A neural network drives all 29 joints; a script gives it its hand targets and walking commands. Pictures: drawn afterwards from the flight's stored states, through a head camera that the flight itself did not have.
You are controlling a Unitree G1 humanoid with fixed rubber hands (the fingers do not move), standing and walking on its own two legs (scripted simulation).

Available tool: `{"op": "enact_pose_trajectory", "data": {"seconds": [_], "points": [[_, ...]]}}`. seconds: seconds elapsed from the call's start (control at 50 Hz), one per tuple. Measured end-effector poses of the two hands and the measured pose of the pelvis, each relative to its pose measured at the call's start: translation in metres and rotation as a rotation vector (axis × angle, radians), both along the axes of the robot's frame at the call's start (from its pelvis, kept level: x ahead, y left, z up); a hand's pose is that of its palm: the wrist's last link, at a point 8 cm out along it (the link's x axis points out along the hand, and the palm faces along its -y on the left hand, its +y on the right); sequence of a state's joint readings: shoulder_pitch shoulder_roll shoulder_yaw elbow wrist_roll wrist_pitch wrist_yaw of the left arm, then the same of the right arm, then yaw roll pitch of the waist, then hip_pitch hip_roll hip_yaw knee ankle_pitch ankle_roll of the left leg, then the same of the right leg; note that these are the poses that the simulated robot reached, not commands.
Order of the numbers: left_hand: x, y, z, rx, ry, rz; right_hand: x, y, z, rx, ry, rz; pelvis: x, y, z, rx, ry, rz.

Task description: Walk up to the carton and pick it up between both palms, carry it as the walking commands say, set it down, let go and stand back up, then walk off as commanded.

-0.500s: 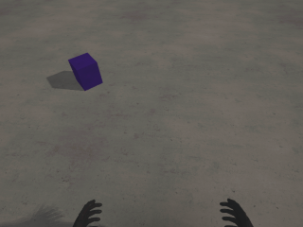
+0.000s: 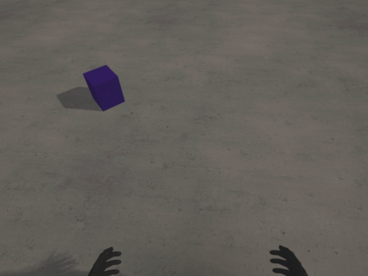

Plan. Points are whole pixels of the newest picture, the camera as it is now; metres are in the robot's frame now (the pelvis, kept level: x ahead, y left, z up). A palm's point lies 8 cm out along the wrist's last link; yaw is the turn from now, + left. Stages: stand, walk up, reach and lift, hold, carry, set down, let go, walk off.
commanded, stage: stand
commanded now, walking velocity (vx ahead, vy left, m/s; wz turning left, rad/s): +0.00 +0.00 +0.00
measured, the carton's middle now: (104, 88) +1.55 +0.68 -0.63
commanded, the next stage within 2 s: walk up in 0.38 s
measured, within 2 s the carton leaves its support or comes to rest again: neither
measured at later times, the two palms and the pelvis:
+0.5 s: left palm out of the picture +0.11 +0.23 -0.10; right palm out of the picture +0.11 -0.23 -0.10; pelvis +0.00 +0.00 +0.00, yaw +0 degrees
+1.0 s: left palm out of the picture +0.13 +0.46 -0.06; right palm (257, 188) +0.32 -0.16 -0.04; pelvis +0.09 +0.11 -0.02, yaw +16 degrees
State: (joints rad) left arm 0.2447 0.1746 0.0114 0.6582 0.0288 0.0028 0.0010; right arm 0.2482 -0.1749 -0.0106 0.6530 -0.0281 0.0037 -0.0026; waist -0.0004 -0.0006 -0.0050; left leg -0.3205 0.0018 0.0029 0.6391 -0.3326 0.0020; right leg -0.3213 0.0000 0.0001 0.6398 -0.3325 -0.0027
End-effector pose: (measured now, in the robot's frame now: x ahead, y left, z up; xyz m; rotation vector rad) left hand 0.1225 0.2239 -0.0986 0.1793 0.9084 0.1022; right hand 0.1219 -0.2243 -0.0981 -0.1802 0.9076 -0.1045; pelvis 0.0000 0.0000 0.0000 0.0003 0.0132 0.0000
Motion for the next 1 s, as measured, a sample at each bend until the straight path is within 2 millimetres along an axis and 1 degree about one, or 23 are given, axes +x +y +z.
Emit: {"op": "enact_pose_trajectory", "data": {"seconds": [0.56, 0.58, 0.6, 0.64, 0.66, 0.72, 0.74, 0.78, 0.84, 0.88, 0.9, 0.92, 0.96, 1.0], "points": [[-0.016, 0.003, -0.005, 0.002, 0.055, 0.034, -0.017, -0.004, -0.005, -0.001, 0.057, -0.036, 0.001, 0.0, 0.003, 0.0, -0.006, 0.0], [-0.015, 0.006, -0.003, 0.01, 0.042, 0.03, -0.016, -0.005, -0.004, -0.005, 0.053, -0.02, 0.001, 0.0, 0.003, -0.003, -0.008, 0.009], [-0.014, 0.013, 0.001, 0.028, 0.012, 0.03, -0.014, -0.008, -0.003, -0.016, 0.044, 0.006, 0.002, 0.001, 0.001, -0.011, -0.01, 0.023], [-0.017, 0.038, 0.011, 0.093, -0.047, 0.055, -0.001, -0.019, 0.004, -0.061, 0.03, 0.068, 0.005, 0.004, -0.001, -0.022, -0.015, 0.062], [-0.022, 0.055, 0.017, 0.135, -0.064, 0.075, 0.01, -0.025, 0.01, -0.091, 0.018, 0.1, 0.006, 0.006, -0.001, -0.029, -0.019, 0.084], [-0.047, 0.109, 0.037, 0.264, -0.065, 0.134, 0.054, -0.033, 0.036, -0.166, -0.045, 0.19, 0.013, 0.018, 0.002, -0.041, -0.031, 0.141], [-0.054, 0.126, 0.044, 0.299, -0.059, 0.15, 0.07, -0.032, 0.045, -0.184, -0.068, 0.22, 0.017, 0.022, 0.003, -0.041, -0.035, 0.157], [-0.065, 0.158, 0.054, 0.349, -0.047, 0.181, 0.104, -0.023, 0.061, -0.208, -0.108, 0.279, 0.026, 0.033, 0.004, -0.038, -0.041, 0.188], [-0.068, 0.197, 0.059, 0.381, -0.038, 0.222, 0.152, 0.005, 0.077, -0.236, -0.162, 0.358, 0.045, 0.054, 0.001, -0.028, -0.049, 0.229], [-0.063, 0.219, 0.053, 0.386, -0.033, 0.236, 0.181, 0.027, 0.079, -0.263, -0.206, 0.402, 0.059, 0.073, -0.008, -0.018, -0.05, 0.248], [-0.059, 0.227, 0.046, 0.379, -0.029, 0.236, 0.192, 0.036, 0.077, -0.281, -0.232, 0.415, 0.065, 0.082, -0.015, -0.01, -0.051, 0.256], [-0.053, 0.233, 0.04, 0.364, -0.027, 0.237, 0.199, 0.044, 0.074, -0.292, -0.249, 0.417, 0.07, 0.09, -0.021, -0.004, -0.052, 0.265], [-0.029, 0.235, 0.035, 0.322, -0.053, 0.229, 0.203, 0.057, 0.067, -0.292, -0.24, 0.4, 0.08, 0.099, -0.022, 0.006, -0.055, 0.273], [0.003, 0.231, 0.036, 0.277, -0.099, 0.204, 0.199, 0.064, 0.061, -0.288, -0.2, 0.381, 0.094, 0.106, -0.018, 0.016, -0.058, 0.279]]}}
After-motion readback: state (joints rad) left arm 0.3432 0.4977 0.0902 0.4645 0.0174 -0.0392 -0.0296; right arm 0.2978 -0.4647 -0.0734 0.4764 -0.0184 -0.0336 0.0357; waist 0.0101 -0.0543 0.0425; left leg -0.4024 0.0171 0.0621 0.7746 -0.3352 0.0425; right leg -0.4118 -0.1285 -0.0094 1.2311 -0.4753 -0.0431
